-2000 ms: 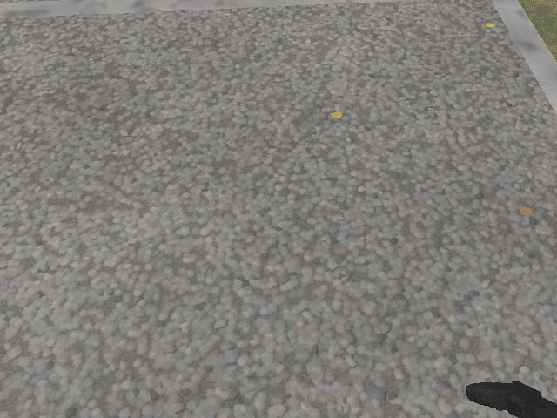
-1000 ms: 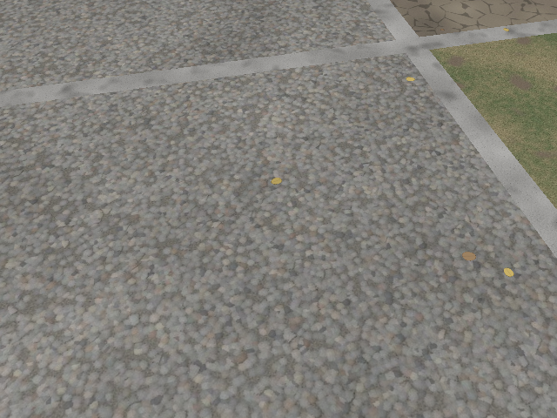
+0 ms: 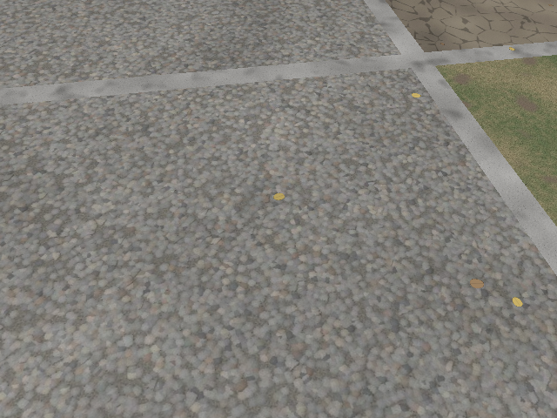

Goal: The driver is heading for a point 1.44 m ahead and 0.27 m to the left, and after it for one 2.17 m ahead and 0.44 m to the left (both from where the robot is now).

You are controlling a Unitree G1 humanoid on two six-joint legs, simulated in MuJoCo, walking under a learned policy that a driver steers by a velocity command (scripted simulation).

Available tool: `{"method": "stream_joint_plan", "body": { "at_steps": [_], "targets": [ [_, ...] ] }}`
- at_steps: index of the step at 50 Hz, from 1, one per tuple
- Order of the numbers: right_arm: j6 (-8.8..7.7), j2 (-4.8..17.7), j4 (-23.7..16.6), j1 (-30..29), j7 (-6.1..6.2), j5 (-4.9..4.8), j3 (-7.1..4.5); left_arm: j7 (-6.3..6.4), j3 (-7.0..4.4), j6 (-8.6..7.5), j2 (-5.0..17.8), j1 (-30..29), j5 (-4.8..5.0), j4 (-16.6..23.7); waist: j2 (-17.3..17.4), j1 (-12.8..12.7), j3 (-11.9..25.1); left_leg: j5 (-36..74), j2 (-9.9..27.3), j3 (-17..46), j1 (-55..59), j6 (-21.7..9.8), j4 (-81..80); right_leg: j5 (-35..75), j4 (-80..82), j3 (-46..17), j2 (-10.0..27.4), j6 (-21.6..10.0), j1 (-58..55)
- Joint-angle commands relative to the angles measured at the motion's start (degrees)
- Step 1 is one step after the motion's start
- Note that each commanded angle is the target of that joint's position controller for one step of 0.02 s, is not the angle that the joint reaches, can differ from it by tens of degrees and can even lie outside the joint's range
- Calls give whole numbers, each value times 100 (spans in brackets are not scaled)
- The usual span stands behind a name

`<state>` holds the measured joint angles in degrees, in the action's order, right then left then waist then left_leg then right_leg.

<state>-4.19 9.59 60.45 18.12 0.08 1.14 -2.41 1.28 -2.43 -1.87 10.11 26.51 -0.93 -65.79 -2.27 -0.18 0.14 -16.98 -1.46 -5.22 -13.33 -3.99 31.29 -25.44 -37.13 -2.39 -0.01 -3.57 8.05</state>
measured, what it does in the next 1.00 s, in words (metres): walks ahead: right foot, then left foot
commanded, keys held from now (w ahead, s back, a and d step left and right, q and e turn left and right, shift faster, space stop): w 0.10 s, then no key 0.90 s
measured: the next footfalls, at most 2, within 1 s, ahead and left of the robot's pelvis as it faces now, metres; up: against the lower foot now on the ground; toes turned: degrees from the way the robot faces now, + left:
right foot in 0.36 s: +0.32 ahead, -0.05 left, +0.00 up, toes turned -3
left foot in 0.72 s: +0.27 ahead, +0.14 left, +0.00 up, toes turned +2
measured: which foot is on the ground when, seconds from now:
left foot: down 0.00-0.38, up 0.40-0.70, down 0.72-1.00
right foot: up 0.00-0.34, down 0.36-1.00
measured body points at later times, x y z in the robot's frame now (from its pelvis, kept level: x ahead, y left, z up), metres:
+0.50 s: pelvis +0.20 +0.00 +0.00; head +0.23 +0.00 +0.45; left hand +0.25 +0.23 -0.15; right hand +0.16 -0.21 -0.16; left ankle +0.09 +0.11 -0.66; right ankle +0.28 -0.04 -0.73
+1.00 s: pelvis +0.26 +0.03 +0.01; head +0.26 +0.03 +0.46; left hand +0.25 +0.25 -0.15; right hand +0.23 -0.17 -0.15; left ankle +0.23 +0.14 -0.73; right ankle +0.28 -0.04 -0.73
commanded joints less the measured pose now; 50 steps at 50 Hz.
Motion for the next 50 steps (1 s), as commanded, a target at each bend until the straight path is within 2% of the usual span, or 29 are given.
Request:
{"method": "stream_joint_plan", "body": {
  "at_steps": [1, 2, 3, 4, 5, 8, 9, 12, 13, 14, 16, 17, 18, 19, 20, 21, 22, 23, 24, 26, 28, 32, 34, 35, 36, 37, 39, 42, 50],
  "targets": [
    [79, 787, 384, 1832, 42, 8, -195, -143, -58, -223, 422, -993, -197, 793, 926, 513, -974, -2265, 2252, 3800, 1754, -787, -2396, -109, -2630, 187, 98, -258, 3554],
    [44, 689, 172, 1292, 21, 10, -157, -203, -19, -257, 240, -1009, -153, 779, 536, 315, -1099, -1770, 2043, 3275, 1344, -732, -2436, 451, -2734, 100, 277, -256, 3473],
    [-1, 627, 51, 977, 23, 9, -125, -248, -9, -290, 159, -973, -99, 752, 426, 154, -1046, -1107, 1805, 2749, 1182, -647, -2517, 864, -2633, 101, 400, -213, 3288],
    [-57, 496, 36, 911, 37, -3, -68, -280, -39, -277, 216, -984, -114, 753, 425, 79, -963, -426, 1632, 2329, 1185, -583, -2539, 1095, -2514, 171, 452, -149, 3197],
    [-100, 409, 80, 976, 49, -10, -28, -299, -56, -237, 237, -959, -124, 738, 477, 45, -848, 299, 1456, 1934, 1283, -525, -2495, 1257, -2455, 278, 438, -90, 3141],
    [-160, 306, 295, 1397, 98, -24, 83, -248, -65, -128, 169, -1109, -92, 801, 604, -33, -687, 4203, 1231, 960, 1494, -422, -1884, 1339, -2181, 659, 196, 66, 3093],
    [-154, 306, 314, 1423, 110, -11, 114, -225, -37, -109, 105, -1346, -58, 894, 670, -11, -685, 4828, 1139, 745, 1387, -370, -1794, 1413, -1864, 781, 97, 101, 2985],
    [-119, 273, 344, 1370, 177, -7, 204, -175, 84, -102, -46, -2093, 24, 1154, 896, 107, -763, 5458, 830, 331, 898, -201, -1593, 1889, -365, 1129, -217, 105, 2182],
    [-112, 330, 381, 1427, 199, -2, 203, -150, 99, -101, -6, -2097, 42, 1148, 1007, 124, -677, 5640, 824, 327, 892, -188, -1422, 2036, -67, 1194, -334, 74, 1858],
    [-114, 397, 400, 1427, 217, -6, 195, -120, 93, -106, 83, -1901, 53, 1084, 1089, 61, -521, 5901, 878, 365, 897, -181, -1172, 2154, 69, 1186, -424, 7, 1473],
    [-144, 506, 371, 1221, 248, -45, 174, -55, 22, -140, 323, -1139, 49, 815, 1131, -269, -172, 6240, 1038, 526, 1014, -140, -484, 2282, 328, 975, -487, -208, 712],
    [-138, 557, 354, 1033, 236, -90, 156, -28, -23, -193, 412, -626, 13, 641, 989, -573, -22, 5883, 1013, 503, 1033, -100, 162, 2735, 890, 865, -404, -307, 224],
    [-144, 531, 351, 1043, 209, -142, 159, -5, -78, -267, 587, -169, -82, 486, 755, -747, 220, 4693, 819, 461, 693, -34, 1015, 3763, 1292, 547, -17, -408, -555],
    [-115, 269, 241, 1359, 222, -201, 198, -11, -175, -312, 1052, 344, -184, 413, -171, -684, 907, 1253, 281, 137, -114, 69, 2756, 6896, 720, -724, 1452, -836, -1717],
    [30, -31, 461, 2272, 216, -392, 188, -41, -122, -250, 921, 215, 6, 446, -704, -256, 1883, -1936, -271, 533, -496, 146, 4096, 7959, 885, -2130, 2491, -1858, -2138],
    [151, 206, 503, 2037, 221, -133, 131, -65, -114, -183, 806, -447, 181, 637, -116, -139, 1375, -1633, -21, 806, -567, 166, 4224, 6057, 1408, -1974, 2288, -1942, -1139],
    [194, 186, 343, 1361, 190, 60, 113, -36, -29, -152, 509, -1057, 173, 762, -48, -102, 432, -1407, 72, 761, -873, 185, 4106, 4608, 1856, -1674, 2004, -1781, -269],
    [228, 115, 274, 1040, 165, 124, 105, 0, 73, -144, 230, -1305, 116, 786, 159, 36, -32, -1154, 244, 805, -761, 214, 3615, 4027, 2183, -1295, 1741, -1494, 407],
    [300, 72, 245, 911, 151, 136, 103, 48, 130, -152, 113, -1338, 70, 756, 104, 151, -206, -1014, 364, 820, -465, 249, 3076, 3909, 2330, -899, 1491, -1260, 848],
    [434, -166, 398, 1182, 160, 90, 163, 66, 161, -170, 136, -1206, -22, 634, -13, 318, -112, -925, 274, 621, 96, 300, 2241, 3981, 2288, -385, 1146, -967, 1122],
    [532, -180, 435, 1131, 225, 32, 183, 52, 155, -194, 304, -1008, -56, 579, -81, 287, 43, -1029, 208, 530, 166, 336, 1511, 3560, 2273, -368, 1114, -901, 915],
    [618, -47, 394, 696, 241, 4, 189, 40, 132, -69, 455, -1000, 17, 589, -257, 180, -41, -271, 227, 425, 403, 323, 550, 895, 2600, -578, 1047, -709, 1168],
    [588, -103, 434, 666, 215, 44, 215, 45, 133, 13, 427, -1096, 83, 607, -136, 242, -292, 248, 246, 376, 780, 279, -107, -123, 2677, -601, 958, -471, 1593],
    [552, -66, 411, 619, 214, 74, 232, 47, 137, 36, 387, -1001, 83, 575, 6, 221, -447, 431, 390, 557, 848, 256, -509, -399, 2707, -626, 913, -293, 1714],
    [494, 22, 388, 644, 223, 102, 238, 43, 133, 51, 356, -915, 78, 553, 118, 169, -581, 393, 632, 829, 805, 231, -889, -363, 2613, -607, 816, -138, 1687],
    [446, 191, 396, 506, 229, 25, 214, 32, 131, 89, 229, -716, 114, 535, 549, -46, -815, 69, 688, 1026, 168, 166, -1027, 158, 2548, -367, 530, -39, 1354],
    [339, 45, 426, 431, 221, -51, 249, 31, 146, 93, 161, -583, 57, 437, 727, -108, -674, 59, 721, 1076, -358, 201, -1343, 1166, 2089, -168, 443, -48, 337],
    [263, 58, 420, 422, 250, -76, 249, 33, 150, 54, 173, -476, 35, 338, 514, -141, -449, 423, 719, 1046, -179, 196, -1408, 1643, 1942, -145, 482, -74, -7],
    [256, 48, 492, 626, 253, -60, 254, 79, 197, 27, 66, -493, 55, 187, 290, -50, -434, 900, 735, 993, 156, 126, -1366, 2045, 1880, -95, 513, -38, 11]
  ]
}}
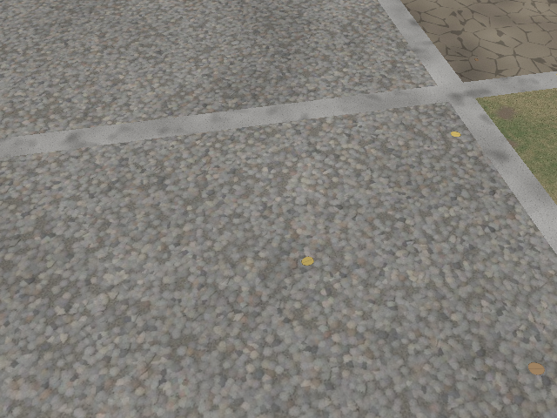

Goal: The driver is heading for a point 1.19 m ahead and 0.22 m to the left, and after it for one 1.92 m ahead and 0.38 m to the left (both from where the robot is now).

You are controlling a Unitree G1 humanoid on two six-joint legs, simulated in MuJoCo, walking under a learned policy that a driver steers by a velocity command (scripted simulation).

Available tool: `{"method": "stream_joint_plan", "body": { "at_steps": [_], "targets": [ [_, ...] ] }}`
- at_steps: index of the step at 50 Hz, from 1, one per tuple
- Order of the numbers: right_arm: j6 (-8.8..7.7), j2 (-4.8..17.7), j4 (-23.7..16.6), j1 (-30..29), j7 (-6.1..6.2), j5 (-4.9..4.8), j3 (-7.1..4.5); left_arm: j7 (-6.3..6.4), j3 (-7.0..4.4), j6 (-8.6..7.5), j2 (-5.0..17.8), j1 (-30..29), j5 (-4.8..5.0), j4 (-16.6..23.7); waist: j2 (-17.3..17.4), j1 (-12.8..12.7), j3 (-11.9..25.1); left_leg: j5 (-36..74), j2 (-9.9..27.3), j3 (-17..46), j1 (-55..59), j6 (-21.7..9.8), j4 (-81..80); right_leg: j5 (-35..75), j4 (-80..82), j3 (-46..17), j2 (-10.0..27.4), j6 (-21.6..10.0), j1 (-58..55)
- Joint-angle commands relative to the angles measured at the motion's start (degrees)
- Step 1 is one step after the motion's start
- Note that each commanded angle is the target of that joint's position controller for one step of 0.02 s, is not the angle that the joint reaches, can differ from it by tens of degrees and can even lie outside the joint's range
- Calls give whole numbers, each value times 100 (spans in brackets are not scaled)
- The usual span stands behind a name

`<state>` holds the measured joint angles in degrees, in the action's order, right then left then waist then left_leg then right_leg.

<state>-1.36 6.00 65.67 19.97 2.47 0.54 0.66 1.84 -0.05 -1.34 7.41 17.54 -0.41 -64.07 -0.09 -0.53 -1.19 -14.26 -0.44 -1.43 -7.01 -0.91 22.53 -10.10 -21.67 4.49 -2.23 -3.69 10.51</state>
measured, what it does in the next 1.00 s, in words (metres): walks ahead: right foot, then left foot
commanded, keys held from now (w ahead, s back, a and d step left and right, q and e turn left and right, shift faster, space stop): no key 0.20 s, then w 0.46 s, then w+q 0.14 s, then q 0.20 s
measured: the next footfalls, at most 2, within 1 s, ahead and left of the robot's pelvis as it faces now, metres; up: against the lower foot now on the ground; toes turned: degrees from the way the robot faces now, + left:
right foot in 0.54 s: +0.17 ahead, -0.12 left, +0.00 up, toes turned -4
left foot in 1.00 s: +0.48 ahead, +0.02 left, +0.00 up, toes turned +12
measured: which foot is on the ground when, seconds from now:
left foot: down 0.00-0.56, up 0.58-0.98, down 1.00-1.00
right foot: down 0.00-0.32, up 0.34-0.52, down 0.54-0.98, up 1.00-1.00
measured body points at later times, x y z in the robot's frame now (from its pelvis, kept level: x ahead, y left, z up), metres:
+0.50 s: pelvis +0.08 -0.01 -0.01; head +0.08 -0.03 +0.44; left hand +0.11 +0.22 -0.15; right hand -0.04 -0.23 -0.17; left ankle -0.02 +0.11 -0.74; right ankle +0.09 -0.10 -0.73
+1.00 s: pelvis +0.31 -0.04 -0.02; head +0.35 -0.04 +0.42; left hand +0.20 +0.16 -0.17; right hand +0.48 -0.24 -0.16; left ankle +0.44 +0.01 -0.74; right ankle +0.14 -0.11 -0.73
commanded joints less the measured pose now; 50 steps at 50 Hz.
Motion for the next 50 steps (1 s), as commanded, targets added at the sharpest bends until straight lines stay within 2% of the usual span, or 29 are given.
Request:
{"method": "stream_joint_plan", "body": {
  "at_steps": [1, 10, 11, 13, 14, 16, 17, 18, 19, 21, 24, 26, 27, 28, 29, 30, 31, 32, 34, 36, 40, 42, 44, 46, 48, 49, 50],
  "targets": [
    [-28, 406, -24, 452, 15, 0, -51, 28, -38, -27, 331, 411, 4, -2, 66, -9, -298, 678, 635, 608, -448, -185, -484, 559, 322, -781, 739, -22, -239],
    [-16, 376, 26, 492, 31, 1, -37, 62, -26, -10, 301, 475, 8, -124, 74, 12, -329, 994, 635, 565, -278, -206, -450, 819, 243, -774, 765, 3, -253],
    [-13, 358, 51, 552, 29, 11, -34, 61, -21, -5, 279, 515, 1, -149, 78, 21, -227, 588, 588, 549, -225, -228, -500, 432, 256, -745, 711, -7, -282],
    [17, 512, 58, 637, 17, 37, -115, 43, -83, 27, 382, 494, -11, -123, 158, 48, -354, -787, 430, 548, -332, -395, -439, -902, -30, -584, 451, -102, -39],
    [38, 598, 28, 664, 0, 49, -163, 17, -115, 43, 405, 475, -28, -81, 290, 73, -536, -1689, 471, 729, -479, -538, -494, -1673, -249, -504, 325, -168, 273],
    [48, 745, 22, 991, -26, 30, -247, -58, -109, 13, 277, 221, -76, 112, 597, 267, -1065, -2955, 953, 1541, -405, -896, -960, -2185, -914, -317, 128, -183, 1320],
    [38, 879, 66, 1217, -25, 24, -308, -100, -87, -33, 153, 21, -125, 251, 860, 368, -1226, -3274, 1401, 2124, -203, -1132, -1314, -1874, -1473, -27, 54, -146, 1770],
    [18, 947, 75, 1267, -24, 40, -354, -135, -86, -90, 147, -191, -183, 396, 914, 414, -1390, -3160, 1763, 2503, -130, -1337, -1493, -1533, -1832, 42, 208, -150, 2081],
    [-16, 945, 65, 1277, -34, 75, -374, -166, -122, -151, 252, -367, -176, 530, 817, 427, -1398, -2815, 1923, 2661, -32, -1450, -1563, -1475, -2118, -59, 346, -159, 2315],
    [-107, 978, 17, 1213, -57, 130, -409, -236, -206, -259, 437, -522, -127, 724, 622, 369, -1229, -1927, 1964, 2504, 410, -1464, -1511, -1582, -2402, -250, 523, -151, 2663],
    [-211, 1006, -113, 839, -76, 79, -434, -318, -267, -348, 408, -427, -33, 849, 555, 100, -961, -864, 1571, 1630, 130, -1151, -1259, -1102, -1670, -86, 435, -107, 1745],
    [-239, 1038, -223, 456, -105, 10, -444, -326, -319, -341, 304, 458, 1, 568, 413, -378, -736, -424, 1104, 910, -980, -892, -645, -511, -891, 300, 13, -94, -158],
    [-288, 981, -258, 422, -130, 34, -418, -280, -422, -345, 471, 1183, -12, 324, 114, -673, -464, 132, 807, 554, -1553, -741, 172, -575, -686, 146, -43, -120, -1297],
    [-338, 674, -455, 237, -191, 18, -317, -187, -569, -381, 988, 2033, -114, 196, -1106, -1058, -137, -59, 155, -205, -2340, -419, 2119, -1878, 422, -1749, 1264, -412, -2059],
    [-358, 586, -663, 346, -238, 59, -323, -174, -639, -311, 1391, 2581, -100, 21, -1956, -954, 67, -1646, -371, -298, -3260, -348, 3769, -2701, 1378, -4115, 2357, -930, -2284],
    [-319, 757, -740, 92, -278, 189, -372, -142, -545, -242, 1124, 1845, -101, 165, -981, -513, -399, -1374, 109, 179, -3482, -474, 4549, -2955, 1368, -4012, 2386, -971, -1599],
    [-334, 660, -805, -127, -334, 177, -352, -166, -486, -263, 959, 1178, -90, 403, -347, -302, -692, -712, 345, 280, -3482, -526, 4613, -2529, 1341, -3422, 2227, -893, -1055],
    [-362, 569, -793, -131, -367, 121, -341, -183, -448, -309, 899, 815, -84, 517, -104, -111, -697, -251, 488, 303, -3248, -514, 4416, -1769, 1417, -2808, 1975, -784, -753],
    [-281, 563, -723, 55, -406, 146, -370, -153, -339, -410, 651, 698, -62, 520, -155, 112, -529, 67, 568, 210, -2923, -405, 4112, -546, 1468, -1882, 1616, -598, -670],
    [-174, 606, -757, -23, -429, 121, -407, -105, -293, -483, 617, 1037, -52, 367, -275, 139, -471, 254, 473, 93, -3052, -360, 4033, 724, 1395, -1263, 1506, -493, -897],
    [-94, 545, -1129, -990, -449, 73, -384, -68, -221, -525, 585, 1370, -83, 253, -364, 25, -630, 793, 279, -36, -3497, -343, 3451, 2150, 1387, -387, 1368, -305, -977],
    [-123, 429, -1316, -1440, -450, 70, -314, -38, -158, -538, 496, 1160, -65, 307, -345, 57, -808, 1163, 140, -342, -3077, -329, 2476, 3202, 1240, 138, 1189, -191, -627],
    [-138, 364, -1480, -1817, -446, 75, -249, 32, -143, -544, 577, 1241, -15, 275, -419, -32, -762, 1431, -50, -766, -2478, -346, 1648, 4064, 936, 427, 1153, -118, -537],
    [-148, 529, -1452, -1514, -426, 98, -274, 117, -182, -550, 776, 1270, 13, 251, -561, 99, -439, 1423, -312, -966, -1812, -470, 1411, 5233, 249, 548, 1216, -39, -697],
    [-184, 804, -1206, -564, -382, 139, -378, 203, -257, -525, 985, 1022, 30, 333, -738, 501, 78, 1186, -523, -888, -967, -730, 1330, 5957, -955, 555, 1330, 26, -806],
    [-227, 976, -1029, 60, -362, 180, -461, 212, -291, -495, 1048, 854, 36, 401, -749, 770, 389, 1351, -497, -694, -427, -886, 981, 5522, -1901, 519, 1374, 38, -762],
    [-277, 1135, -934, 489, -336, 237, -544, 167, -335, -477, 1110, 612, 81, 502, -525, 1096, 561, 2044, -296, -416, 119, -1081, 199, 4148, -3322, 652, 1086, 105, -451]
  ]
}}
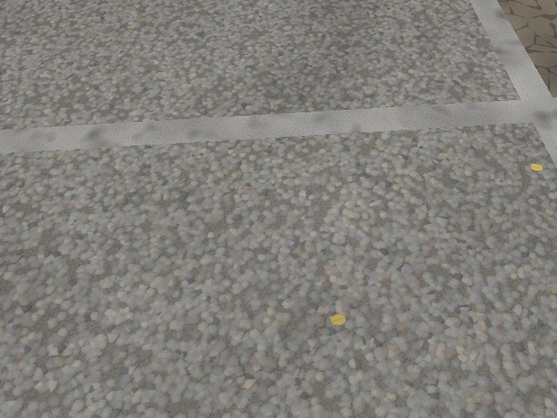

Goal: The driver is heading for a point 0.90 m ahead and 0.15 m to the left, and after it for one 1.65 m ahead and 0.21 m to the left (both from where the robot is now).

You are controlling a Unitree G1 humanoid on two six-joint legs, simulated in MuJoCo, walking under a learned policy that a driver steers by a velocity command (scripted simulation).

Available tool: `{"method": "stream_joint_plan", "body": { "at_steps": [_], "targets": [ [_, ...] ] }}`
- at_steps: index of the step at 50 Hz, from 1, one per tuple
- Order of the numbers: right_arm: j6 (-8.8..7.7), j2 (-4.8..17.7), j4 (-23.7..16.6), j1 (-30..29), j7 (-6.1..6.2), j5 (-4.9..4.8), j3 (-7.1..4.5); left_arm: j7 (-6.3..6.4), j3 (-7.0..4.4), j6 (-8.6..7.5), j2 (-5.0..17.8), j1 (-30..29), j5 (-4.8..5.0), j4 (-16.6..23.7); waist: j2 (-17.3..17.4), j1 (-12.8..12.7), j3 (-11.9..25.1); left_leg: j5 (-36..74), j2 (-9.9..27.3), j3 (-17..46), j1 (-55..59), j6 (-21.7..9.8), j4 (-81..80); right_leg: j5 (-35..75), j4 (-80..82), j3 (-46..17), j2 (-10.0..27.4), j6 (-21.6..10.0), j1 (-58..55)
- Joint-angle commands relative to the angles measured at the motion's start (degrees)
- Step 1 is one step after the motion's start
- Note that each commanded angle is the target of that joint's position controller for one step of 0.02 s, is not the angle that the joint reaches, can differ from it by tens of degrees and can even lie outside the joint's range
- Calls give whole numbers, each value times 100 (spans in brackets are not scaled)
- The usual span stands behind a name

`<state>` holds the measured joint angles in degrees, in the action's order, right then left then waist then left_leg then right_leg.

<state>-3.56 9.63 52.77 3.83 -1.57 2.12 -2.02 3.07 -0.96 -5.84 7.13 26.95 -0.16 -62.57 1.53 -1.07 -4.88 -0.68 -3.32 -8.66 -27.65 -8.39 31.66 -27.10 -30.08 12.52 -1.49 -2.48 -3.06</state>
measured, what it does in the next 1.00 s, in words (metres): walks ahead, turning left: right foot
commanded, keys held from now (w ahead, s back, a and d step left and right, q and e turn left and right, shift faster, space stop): q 0.44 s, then no key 0.12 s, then w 0.36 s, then s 0.08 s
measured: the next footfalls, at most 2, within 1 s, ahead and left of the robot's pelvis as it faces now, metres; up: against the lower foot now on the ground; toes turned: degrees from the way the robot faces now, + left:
right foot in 0.64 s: +0.18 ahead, -0.14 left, +0.00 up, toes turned +22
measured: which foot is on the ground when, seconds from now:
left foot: down 0.00-0.62, up 0.64-1.00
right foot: up 0.00-0.62, down 0.64-1.00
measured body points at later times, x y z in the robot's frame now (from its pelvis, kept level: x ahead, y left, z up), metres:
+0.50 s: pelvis +0.09 -0.03 +0.02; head +0.12 -0.01 +0.47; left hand +0.16 +0.26 -0.10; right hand +0.22 -0.29 -0.10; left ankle +0.13 +0.03 -0.72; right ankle +0.16 -0.18 -0.67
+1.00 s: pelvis +0.20 -0.03 +0.03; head +0.23 -0.04 +0.48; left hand +0.07 +0.19 -0.10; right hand +0.43 -0.21 -0.10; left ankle +0.24 +0.13 -0.68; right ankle +0.14 -0.15 -0.72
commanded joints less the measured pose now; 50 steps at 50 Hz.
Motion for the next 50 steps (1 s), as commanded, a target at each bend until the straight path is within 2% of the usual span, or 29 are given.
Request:
{"method": "stream_joint_plan", "body": {
  "at_steps": [1, 2, 3, 4, 5, 6, 7, 8, 10, 13, 16, 18, 21, 28, 29, 30, 31, 32, 33, 34, 35, 36, 38, 42, 46, 48, 50],
  "targets": [
    [-70, 1255, 277, 1978, 98, 67, -384, -30, -175, -8, 632, -82, 2, 586, 524, 710, 1376, 3880, 1460, 1765, 3446, -789, -20, 351, -4441, -102, 288, 78, 2330],
    [-2, 1580, 117, 1930, 87, -63, -477, -34, -180, 81, 554, 497, 133, 732, 723, 451, 2398, 5040, 2620, 3891, 4361, -1918, -250, -867, -6003, -1082, -246, 162, 3323],
    [123, 1452, -92, 1485, 137, -218, -487, -70, -205, 131, 766, 222, -18, 798, 5, 438, 2175, 3344, 2498, 3769, 3700, -1976, -831, -204, -5961, -1432, 85, 141, 3639],
    [183, 1124, -212, 1039, 184, -239, -396, -99, -229, 139, 845, -291, -85, 967, -227, 367, 1340, 2190, 2265, 3455, 2833, -1743, -1247, 161, -5596, -1401, 236, 160, 3817],
    [208, 887, -226, 873, 213, -214, -332, -103, -275, 156, 901, -531, -137, 1037, -511, 199, 816, 1885, 1971, 3126, 2153, -1453, -1495, 333, -5112, -1432, 386, 189, 3749],
    [216, 787, -219, 915, 246, -213, -305, -98, -300, 253, 913, -571, -198, 1094, -503, 98, 670, 1948, 1736, 2801, 1709, -1273, -1573, 381, -4704, -1473, 476, 235, 3494],
    [211, 754, -208, 961, 250, -186, -288, -87, -297, 389, 832, -491, -220, 1092, -428, 18, 646, 1945, 1554, 2555, 1380, -1110, -1603, 393, -4363, -1463, 486, 276, 3211],
    [183, 815, -221, 985, 231, -146, -299, -73, -281, 490, 734, -459, -205, 1107, -363, -31, 675, 2043, 1403, 2417, 1218, -995, -1569, 422, -4105, -1442, 455, 305, 3059],
    [160, 1026, -301, 993, 206, -97, -352, -72, -271, 586, 673, -541, -173, 1189, -197, -55, 827, 2021, 1217, 2290, 1156, -838, -1515, 594, -3715, -1411, 413, 365, 3036],
    [237, 1165, -413, 1092, 209, -116, -403, -80, -311, 680, 839, -1039, -185, 1432, 129, 87, 929, 893, 1070, 2457, 1320, -539, -1585, 906, -3216, -1465, 434, 479, 3374],
    [344, 1246, -502, 1221, 234, -145, -448, -83, -346, 761, 979, -1560, -170, 1679, 329, 263, 876, -615, 1014, 2854, 1523, -354, -1742, 1019, -2843, -1577, 419, 587, 3693],
    [394, 1291, -558, 1287, 244, -137, -473, -78, -352, 779, 1027, -1801, -148, 1805, 385, 347, 788, -1279, 1023, 3134, 1644, -338, -1813, 975, -2590, -1643, 375, 616, 3817],
    [424, 1333, -632, 1370, 240, -100, -502, -58, -335, 754, 1046, -1965, -111, 1933, 440, 409, 726, -1426, 1054, 3433, 1793, -402, -1761, 782, -2220, -1704, 266, 565, 3768],
    [471, 1274, -770, 1209, 194, -26, -460, -28, -249, 640, 1061, -1583, 21, 2018, 579, 303, 883, -18, 1072, 3573, 1657, -430, -1356, 280, -930, -1482, -61, 230, 2422],
    [493, 1262, -761, 1214, 191, -45, -453, -39, -232, 613, 1046, -1348, 10, 1980, 521, 208, 1001, -612, 989, 3592, 1546, -370, -1340, 334, -426, -1407, -116, 151, 1993],
    [531, 1239, -770, 1140, 199, -89, -441, -56, -208, 577, 981, -1070, -22, 1910, 424, 27, 969, -1689, 794, 3560, 1163, -232, -1322, 641, 413, -1297, -170, 49, 1352],
    [541, 1081, -804, 1117, 229, -141, -393, -53, -215, 537, 1032, -950, -74, 1874, 185, -51, 775, -2913, 468, 3429, 477, 35, -1215, 711, 1160, -1505, 29, -76, 696],
    [515, 646, -883, 1251, 246, -186, -272, -23, -249, 502, 1357, -898, -159, 1953, -928, -2, 778, -3613, -84, 2668, -254, 359, 84, -634, 1903, -2970, 1268, -320, 226],
    [426, 743, -1006, 988, 248, -172, -278, -47, -360, 482, 1932, -977, -225, 2015, -1445, -99, 329, -3110, -881, 1702, -1274, 461, 1179, -1571, 2577, -4675, 2264, -755, 516],
    [346, 1113, -1026, 769, 205, 23, -350, -85, -406, 461, 1859, -1025, -276, 1857, -857, 26, -145, -2453, -373, 2007, -1205, 464, 1676, -1523, 2524, -4598, 2218, -934, 1141],
    [298, 1127, -903, 992, 116, 11, -362, -130, -328, 405, 1546, -1227, -183, 1837, -740, 260, -146, -2018, -280, 1999, -1058, 516, 1876, -1204, 2496, -4127, 1854, -795, 1157],
    [275, 1137, -775, 1179, 53, 22, -363, -176, -312, 349, 1435, -1299, -125, 1817, -756, 333, -89, -1732, -252, 1869, -1003, 600, 2087, -688, 2450, -3632, 1546, -644, 1014],
    [250, 1101, -654, 1233, -39, 78, -356, -217, -299, 252, 1341, -1112, -73, 1746, -854, 255, 83, -1450, -140, 1570, -1092, 696, 2487, -17, 2396, -3072, 1247, -610, 722],
    [225, 888, -856, 445, -95, 52, -255, -299, -331, 120, 1285, -365, -48, 1423, -789, -74, 17, -1019, 349, 1061, -1692, 876, 2319, 928, 2438, -2801, 1265, -796, 132],
    [203, 736, -1034, -220, -126, 27, -166, -300, -341, 87, 1276, 141, -53, 1196, -831, -340, -42, -874, 523, 720, -1661, 978, 1513, 1805, 2380, -2536, 1240, -856, -87],
    [168, 556, -1048, -316, -112, 11, -93, -275, -296, 87, 1197, 238, -81, 1083, -843, -306, -114, -975, 406, 507, -1213, 965, 1016, 4023, 1914, -2133, 1160, -800, 58],
    [130, 421, -963, -205, -51, -48, -25, -261, -259, 110, 1162, 292, -112, 991, -955, -241, 64, -1032, 196, 311, -412, 859, 556, 5912, 1278, -1716, 1044, -639, 297]
  ]
}}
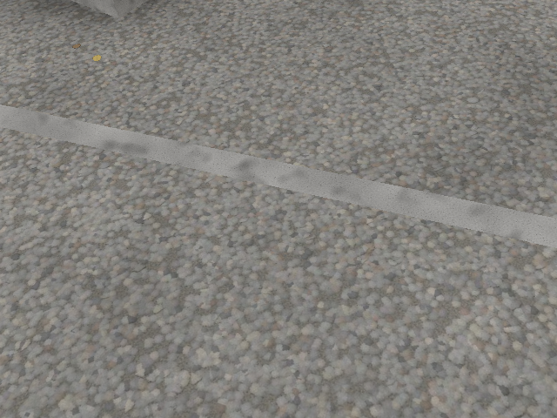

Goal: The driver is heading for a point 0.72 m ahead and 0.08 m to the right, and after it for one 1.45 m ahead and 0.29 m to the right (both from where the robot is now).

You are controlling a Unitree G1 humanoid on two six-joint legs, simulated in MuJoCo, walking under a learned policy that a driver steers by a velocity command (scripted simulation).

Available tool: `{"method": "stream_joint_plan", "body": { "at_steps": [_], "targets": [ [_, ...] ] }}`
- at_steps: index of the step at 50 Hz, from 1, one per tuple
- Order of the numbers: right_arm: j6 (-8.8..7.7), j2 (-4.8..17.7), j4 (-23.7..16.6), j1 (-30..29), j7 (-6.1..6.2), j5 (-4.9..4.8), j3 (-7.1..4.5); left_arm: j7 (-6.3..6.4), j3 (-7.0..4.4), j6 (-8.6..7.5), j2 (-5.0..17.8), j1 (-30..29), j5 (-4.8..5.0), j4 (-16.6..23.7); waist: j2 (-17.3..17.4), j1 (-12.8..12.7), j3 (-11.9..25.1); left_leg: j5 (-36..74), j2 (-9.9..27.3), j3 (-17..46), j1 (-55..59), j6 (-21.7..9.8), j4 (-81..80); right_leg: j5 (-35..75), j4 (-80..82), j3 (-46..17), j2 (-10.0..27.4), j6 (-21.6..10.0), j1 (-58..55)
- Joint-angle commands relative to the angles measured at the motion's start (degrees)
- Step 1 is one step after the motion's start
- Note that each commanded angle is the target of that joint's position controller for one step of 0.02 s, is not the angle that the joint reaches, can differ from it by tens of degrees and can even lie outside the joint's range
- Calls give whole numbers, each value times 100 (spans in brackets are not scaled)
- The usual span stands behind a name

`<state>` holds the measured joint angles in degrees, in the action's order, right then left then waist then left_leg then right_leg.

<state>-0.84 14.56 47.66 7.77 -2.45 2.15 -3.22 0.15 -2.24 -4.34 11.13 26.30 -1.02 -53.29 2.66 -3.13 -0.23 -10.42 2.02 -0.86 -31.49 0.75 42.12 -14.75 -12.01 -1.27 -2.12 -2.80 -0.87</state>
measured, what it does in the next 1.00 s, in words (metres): walks ahead: left foot, then right foot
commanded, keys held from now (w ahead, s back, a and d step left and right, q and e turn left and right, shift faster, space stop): s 0.32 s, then w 0.44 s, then no key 0.24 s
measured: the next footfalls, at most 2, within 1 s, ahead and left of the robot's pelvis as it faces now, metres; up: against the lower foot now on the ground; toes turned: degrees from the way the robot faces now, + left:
left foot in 0.10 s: +0.17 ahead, +0.10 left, +0.00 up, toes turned +2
right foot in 0.52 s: +0.06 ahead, -0.07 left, +0.00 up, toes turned -1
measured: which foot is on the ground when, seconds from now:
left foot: up 0.00-0.08, down 0.10-0.52, up 0.54-0.96, down 0.98-1.00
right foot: down 0.00-0.10, up 0.12-0.50, down 0.52-0.98, up 1.00-1.00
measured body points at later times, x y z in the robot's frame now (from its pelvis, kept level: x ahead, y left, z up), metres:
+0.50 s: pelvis +0.06 +0.02 -0.01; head +0.05 +0.02 +0.44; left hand +0.08 +0.27 -0.15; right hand +0.13 -0.23 -0.15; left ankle +0.13 +0.10 -0.75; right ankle +0.01 -0.07 -0.74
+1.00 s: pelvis +0.18 +0.06 -0.02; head +0.21 +0.06 +0.43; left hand +0.08 +0.28 -0.17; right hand +0.33 -0.17 -0.15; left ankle +0.26 +0.14 -0.75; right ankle +0.02 -0.06 -0.73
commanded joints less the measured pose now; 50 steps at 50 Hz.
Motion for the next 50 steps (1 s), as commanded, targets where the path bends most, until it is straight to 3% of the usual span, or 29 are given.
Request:
{"method": "stream_joint_plan", "body": {
  "at_steps": [1, 3, 4, 5, 6, 7, 8, 9, 10, 11, 13, 16, 18, 20, 21, 23, 25, 26, 27, 28, 29, 31, 33, 38, 43, 46, 48, 49, 50],
  "targets": [
    [-158, -45, -391, -513, 76, -86, 103, 35, -117, -29, 758, 392, -28, 27, -1130, -29, -271, 119, -449, -499, 365, -136, -667, 5114, -733, -322, 1093, -537, 157],
    [-191, 129, -167, 19, 164, -109, 62, 66, -104, -15, 813, 218, 24, 26, -1153, 234, -37, 513, -584, -375, 1250, -342, -1240, 5275, -1197, -469, 1082, -394, 238],
    [-245, 220, 0, 501, 217, -65, 37, 77, -109, -11, 872, 22, 106, 41, -972, 563, 125, 1319, -532, -298, 2017, -442, -2008, 5022, -1705, -379, 960, -241, 411],
    [-335, 514, 153, 1030, 276, 36, -18, 79, -77, -42, 830, -32, 179, 116, -731, 750, 526, 2740, 86, 189, 3222, -539, -2111, 3834, -2274, -342, 814, -59, 1045],
    [-366, 987, 238, 1674, 325, 134, -93, 102, 39, -39, 410, 279, 242, 301, 376, 723, 1425, 6398, 1823, 1520, 4911, -979, -1259, 292, -3597, -66, 456, 122, 2117],
    [-294, 656, 267, 1525, 317, -174, 7, 166, 64, 148, 222, 940, 438, -45, 776, 555, 2347, 7760, 2473, 2042, 4747, -1868, -1190, -2402, -4465, -196, -8, 187, 1820],
    [-255, 292, 171, 1081, 292, -311, 114, 208, -5, 311, 513, 676, 285, -137, 245, 447, 1794, 6784, 2090, 1673, 3934, -1784, -1516, -2392, -4497, -370, 163, 216, 1780],
    [-227, 106, 91, 476, 329, -284, 202, 193, -3, 382, 443, 238, 129, -68, 314, 318, 1043, 5896, 1744, 1391, 3241, -1575, -1796, -2185, -4415, -332, 212, 234, 1917],
    [-183, 35, 57, 140, 386, -233, 253, 181, -11, 455, 416, 31, 28, -66, 278, 191, 567, 5313, 1471, 1132, 2680, -1389, -2018, -1887, -4276, -285, 274, 270, 1888],
    [-137, 189, 51, 21, 450, -224, 226, 168, -37, 548, 448, -31, -33, -75, 391, 90, 319, 5026, 1277, 882, 2205, -1297, -2188, -1595, -4193, -205, 283, 304, 1723],
    [-51, 451, 77, 108, 463, -193, 129, 171, -43, 689, 371, 169, -42, -194, 344, 39, 416, 4768, 1173, 693, 1942, -1345, -2249, -1361, -4534, -17, 102, 348, 1595],
    [63, 521, 40, 63, 457, -176, 52, 198, -121, 819, 450, -152, -17, -93, 282, 84, 448, 3444, 1223, 743, 1685, -1538, -2420, -1360, -5025, 2, 52, 343, 1919],
    [87, 152, 88, -42, 439, -89, 156, 165, -75, 856, 292, -143, -72, -165, 346, 33, 491, 16, 978, 735, 1184, -1335, -2991, -1006, -4219, -21, 288, 281, 1581],
    [130, 334, 287, 154, 405, -72, 86, 104, -58, 823, 320, -166, -133, -189, 928, 106, 302, -1967, 814, 1002, 1032, -1126, -3428, -1230, -3432, 359, 110, 263, 1336],
    [171, 507, 372, 311, 395, -87, 15, 83, -85, 787, 433, -132, -128, -208, 921, 125, 250, -2350, 877, 1146, 1011, -1134, -3532, -1413, -3253, 503, 10, 212, 1228],
    [255, 680, 437, 358, 385, -183, -83, 52, -51, 689, 326, 119, -95, -330, 545, -4, 100, -2788, 969, 1283, 743, -1084, -3640, -1242, -2540, 661, -55, 5, 721],
    [315, 569, 345, 12, 395, -234, -118, 72, -3, 599, 182, 711, -115, -607, 149, -332, -405, -3072, 654, 967, 62, -714, -3226, -909, -1003, 713, -81, -382, -58],
    [313, 247, 253, -80, 376, -246, -66, 126, -11, 516, 367, 962, -154, -691, -826, -376, -579, -3027, 183, 471, -541, -463, -1892, -1982, 86, -410, 607, -597, -339],
    [250, -290, 122, -28, 337, -280, 62, 151, -65, 458, 775, 721, -60, -542, -1900, -148, -525, -2231, -546, -453, -1220, -277, -116, -3588, 916, -2636, 2261, -871, -300],
    [216, 263, -20, -435, 292, -123, -70, 183, -190, 451, 1134, 310, -15, -538, -1381, -35, -1344, -1159, -284, 81, -1300, -270, 303, -4114, 1427, -3149, 2504, -1127, 1112],
    [162, 350, 0, -353, 181, -130, -98, 199, -134, 363, 918, -251, 12, -388, -1109, 323, -1403, -506, -161, 303, -928, -254, 627, -3379, 1467, -2758, 2204, -964, 1420],
    [101, 445, 378, 257, 50, -2, -173, 121, -153, 182, 856, -484, 9, -332, -822, 542, -835, -97, -257, 102, -745, -249, 1194, -1870, 1157, -1645, 1597, -619, 851],
    [89, 287, 479, 372, 0, 50, -169, 87, -129, 68, 682, -137, 37, -451, -780, 464, -536, -3, -189, -65, -800, -234, 1573, -1546, 987, -1218, 1399, -574, 545],
    [40, 137, 186, -517, 44, 9, -107, 88, -109, -25, 577, 654, -11, -689, -951, 3, -809, 210, 85, -194, -1530, 19, 984, -909, 943, -1133, 1500, -842, -64],
    [-96, -141, 74, -764, 105, -40, 45, 144, -43, -39, 552, 825, -61, -828, -1118, -128, -764, -95, -107, -559, -507, -61, -307, 2822, -65, -360, 1346, -782, -13],
    [-143, -50, 181, -354, 209, -138, 43, 138, -31, -21, 626, 657, -62, -845, -1249, 47, -512, -1, -347, -613, 655, -331, -888, 4208, -742, -316, 1355, -602, 217],
    [-269, 153, 584, 847, 306, -107, -44, 129, -36, -37, 686, 307, 34, -802, -896, 643, 26, 1055, -423, -516, 2234, -513, -1910, 4322, -1922, -104, 1050, -300, 437],
    [-366, 529, 759, 1639, 351, 1, -129, 132, 23, -72, 537, 291, 87, -680, -545, 864, 671, 2192, 479, 257, 3617, -619, -1762, 2642, -2837, -4, 850, -116, 1237],
    [-342, 1161, 795, 2063, 349, 50, -258, 155, 149, -18, -91, 1053, 268, -692, 879, 662, 1530, 4629, 2276, 2133, 5062, -1499, -1502, -1466, -4674, 493, 60, 108, 2534]
  ]
}}
Keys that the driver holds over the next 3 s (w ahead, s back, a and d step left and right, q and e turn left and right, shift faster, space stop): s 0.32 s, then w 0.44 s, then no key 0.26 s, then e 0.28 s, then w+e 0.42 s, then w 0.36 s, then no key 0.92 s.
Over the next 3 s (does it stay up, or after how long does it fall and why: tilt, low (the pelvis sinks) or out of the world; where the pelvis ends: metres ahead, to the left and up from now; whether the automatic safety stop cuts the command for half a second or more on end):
stays up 0.67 -0.11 0.00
